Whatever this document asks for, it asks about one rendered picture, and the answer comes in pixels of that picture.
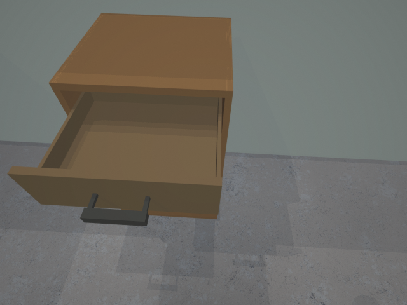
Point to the drawer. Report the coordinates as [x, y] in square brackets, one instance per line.
[126, 146]

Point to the cabinet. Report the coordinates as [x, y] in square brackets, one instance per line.
[155, 55]

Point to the handle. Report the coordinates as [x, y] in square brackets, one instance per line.
[113, 216]

